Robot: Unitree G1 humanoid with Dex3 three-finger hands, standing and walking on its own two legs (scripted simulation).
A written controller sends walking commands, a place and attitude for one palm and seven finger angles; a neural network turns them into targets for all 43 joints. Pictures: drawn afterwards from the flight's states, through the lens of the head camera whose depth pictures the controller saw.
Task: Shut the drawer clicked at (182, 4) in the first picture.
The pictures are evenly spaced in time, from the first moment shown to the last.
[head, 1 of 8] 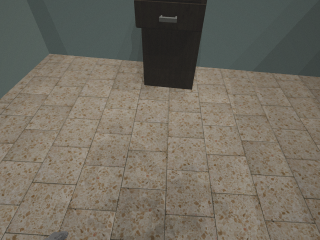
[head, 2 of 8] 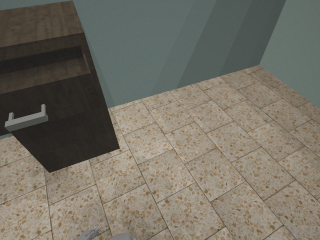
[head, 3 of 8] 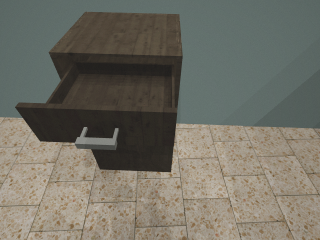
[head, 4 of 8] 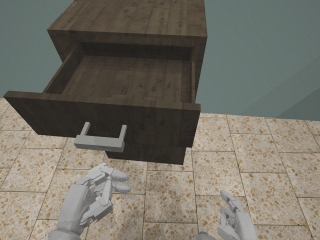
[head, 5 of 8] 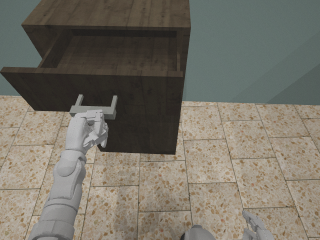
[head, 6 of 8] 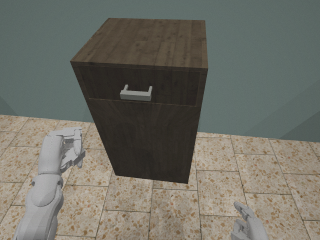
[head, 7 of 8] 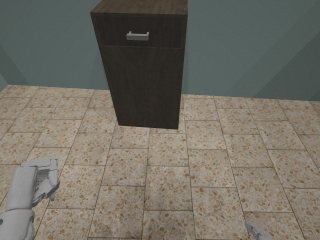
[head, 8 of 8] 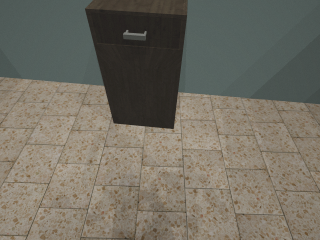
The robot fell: no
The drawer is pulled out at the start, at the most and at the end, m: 0.29 0.29 0.00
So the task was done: yes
